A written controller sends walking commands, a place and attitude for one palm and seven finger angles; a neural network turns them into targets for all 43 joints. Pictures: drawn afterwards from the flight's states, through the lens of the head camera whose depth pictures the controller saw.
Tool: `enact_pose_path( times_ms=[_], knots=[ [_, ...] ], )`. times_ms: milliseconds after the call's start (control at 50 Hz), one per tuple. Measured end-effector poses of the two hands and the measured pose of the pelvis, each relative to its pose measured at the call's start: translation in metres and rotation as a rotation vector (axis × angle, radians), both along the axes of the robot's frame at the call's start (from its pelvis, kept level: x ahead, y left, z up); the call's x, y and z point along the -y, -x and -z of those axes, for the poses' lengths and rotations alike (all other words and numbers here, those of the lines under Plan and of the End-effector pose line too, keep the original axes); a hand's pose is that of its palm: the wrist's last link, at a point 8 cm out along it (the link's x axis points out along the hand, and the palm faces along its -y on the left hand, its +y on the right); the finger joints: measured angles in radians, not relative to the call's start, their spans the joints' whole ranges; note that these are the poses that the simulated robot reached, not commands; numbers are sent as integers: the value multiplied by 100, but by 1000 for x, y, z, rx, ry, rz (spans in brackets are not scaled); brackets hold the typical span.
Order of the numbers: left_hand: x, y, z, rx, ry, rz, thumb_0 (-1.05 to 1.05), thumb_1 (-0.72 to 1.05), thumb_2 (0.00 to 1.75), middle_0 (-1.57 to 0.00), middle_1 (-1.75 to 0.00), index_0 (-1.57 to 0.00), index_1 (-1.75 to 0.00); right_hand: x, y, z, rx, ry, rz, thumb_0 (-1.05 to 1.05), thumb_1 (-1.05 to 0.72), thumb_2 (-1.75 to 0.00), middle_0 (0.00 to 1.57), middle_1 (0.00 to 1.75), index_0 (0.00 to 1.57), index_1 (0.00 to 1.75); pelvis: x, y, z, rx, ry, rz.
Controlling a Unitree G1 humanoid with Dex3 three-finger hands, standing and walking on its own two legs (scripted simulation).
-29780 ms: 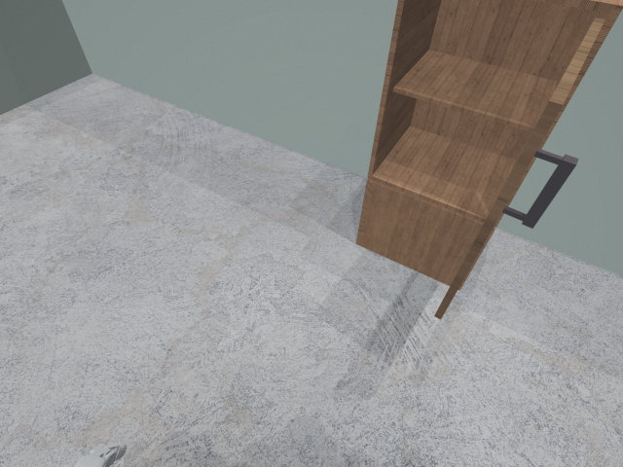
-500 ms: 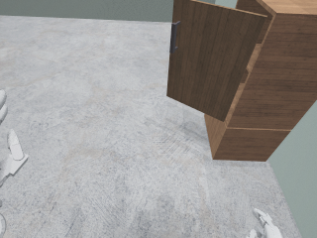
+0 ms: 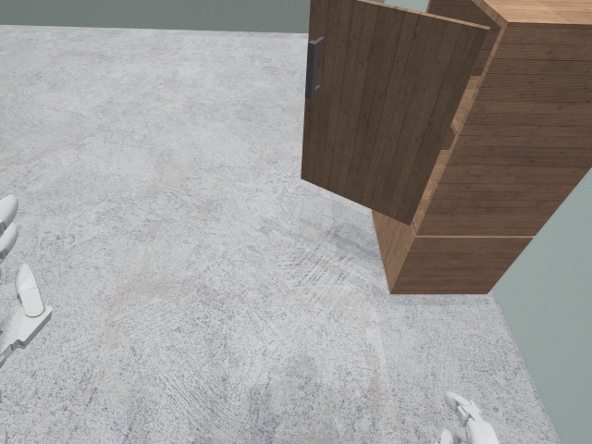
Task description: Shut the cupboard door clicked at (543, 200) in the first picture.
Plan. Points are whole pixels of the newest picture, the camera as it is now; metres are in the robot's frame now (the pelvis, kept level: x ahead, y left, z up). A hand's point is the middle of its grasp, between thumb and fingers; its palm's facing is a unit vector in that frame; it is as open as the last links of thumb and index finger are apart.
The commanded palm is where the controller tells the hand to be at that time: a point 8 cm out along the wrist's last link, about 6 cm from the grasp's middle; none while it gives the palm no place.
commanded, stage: stop stepping back and stand still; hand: left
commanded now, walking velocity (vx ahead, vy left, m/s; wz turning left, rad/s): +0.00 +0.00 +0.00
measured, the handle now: (315, 68) +0.99 +0.00 +0.05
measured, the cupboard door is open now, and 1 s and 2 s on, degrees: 57 57 57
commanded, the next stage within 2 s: let the arm hang, fingers relaxed in 0.52 s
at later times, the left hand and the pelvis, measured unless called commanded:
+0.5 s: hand (10, 333) +0.18 +0.28 +0.16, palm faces +0.44 -0.80 -0.42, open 7.4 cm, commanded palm +0.12 +0.32 +0.18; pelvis -0.02 +0.02 +0.00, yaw +1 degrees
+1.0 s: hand out of the picture -0.02 +0.20 -0.18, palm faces +0.04 -0.98 -0.17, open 7.0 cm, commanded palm none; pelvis -0.03 +0.01 +0.00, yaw +2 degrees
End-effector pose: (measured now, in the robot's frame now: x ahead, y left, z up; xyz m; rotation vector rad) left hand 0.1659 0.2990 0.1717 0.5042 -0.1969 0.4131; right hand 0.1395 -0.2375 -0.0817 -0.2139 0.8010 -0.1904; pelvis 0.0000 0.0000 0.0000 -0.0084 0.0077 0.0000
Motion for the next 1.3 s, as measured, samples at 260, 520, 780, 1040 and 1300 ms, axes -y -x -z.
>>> enact_pose_path(
  times_ms=[260, 520, 780, 1040, 1300],
  knots=[
    [-18, 15, -14, -8, -81, 27, 2, 89, 90, -21, -30, -21, -30, -10, -4, -15, 64, 9, -1, 1, -90, -90, 20, 30, 20, 30, -12, 8, -2, -17, 14, 0],
    [-18, 24, -3, 7, 4, -4, 2, 89, 90, -21, -30, -21, -30, -35, 9, -5, 22, -16, -52, 1, -90, -90, 20, 30, 20, 30, -18, 17, -3, -4, 17, -10],
    [-11, 23, 182, -780, 244, -5, 1, 91, 90, -19, -30, -20, -30, -11, 23, 32, -90, -41, -86, 1, -90, -90, 20, 30, 20, 30, -30, 27, 6, -17, 15, -20],
    [51, 213, 318, -1492, 604, -171, -1, 99, 90, -20, -30, -21, -30, 3, 157, 40, -563, 8, 20, 1, -90, -90, 20, 30, 20, 30, -13, 34, -1, 10, 10, -41],
    [44, 268, 299, -1643, 571, -288, 1, 92, 90, -19, -30, -20, -30, -27, 185, 63, -615, -116, 79, 0, -90, -90, 20, 30, 20, 30, -17, 32, -5, 33, 4, -13]
  ],
)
